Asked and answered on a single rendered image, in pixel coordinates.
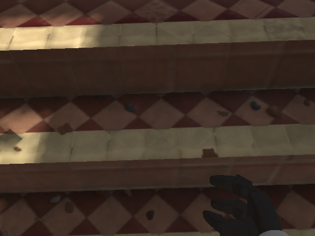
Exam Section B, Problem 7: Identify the robot right hand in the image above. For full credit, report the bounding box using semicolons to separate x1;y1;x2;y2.
203;174;283;236

